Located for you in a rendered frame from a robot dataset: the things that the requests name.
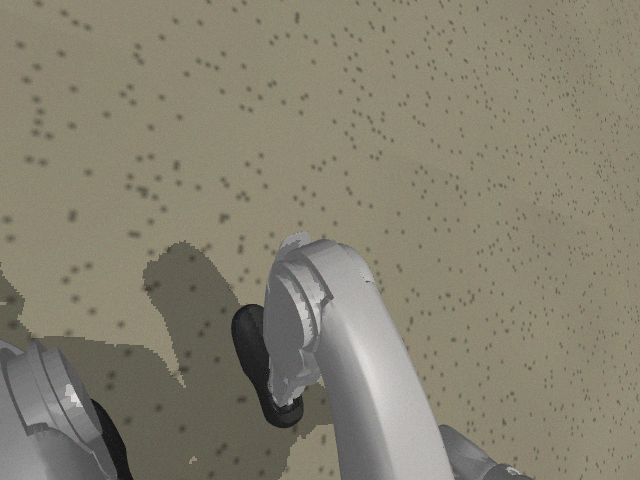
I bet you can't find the left robot foot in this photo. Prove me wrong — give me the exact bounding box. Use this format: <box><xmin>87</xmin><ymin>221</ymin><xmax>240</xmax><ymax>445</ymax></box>
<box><xmin>90</xmin><ymin>398</ymin><xmax>134</xmax><ymax>480</ymax></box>

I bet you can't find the right robot foot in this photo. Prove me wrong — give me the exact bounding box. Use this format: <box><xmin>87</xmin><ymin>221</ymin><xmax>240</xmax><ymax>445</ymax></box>
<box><xmin>231</xmin><ymin>304</ymin><xmax>304</xmax><ymax>428</ymax></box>

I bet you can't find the right robot hand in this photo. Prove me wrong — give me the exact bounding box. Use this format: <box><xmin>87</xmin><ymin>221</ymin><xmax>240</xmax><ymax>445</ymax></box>
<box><xmin>438</xmin><ymin>425</ymin><xmax>498</xmax><ymax>480</ymax></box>

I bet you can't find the right robot arm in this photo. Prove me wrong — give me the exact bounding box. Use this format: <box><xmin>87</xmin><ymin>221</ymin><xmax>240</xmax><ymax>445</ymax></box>
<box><xmin>483</xmin><ymin>463</ymin><xmax>534</xmax><ymax>480</ymax></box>

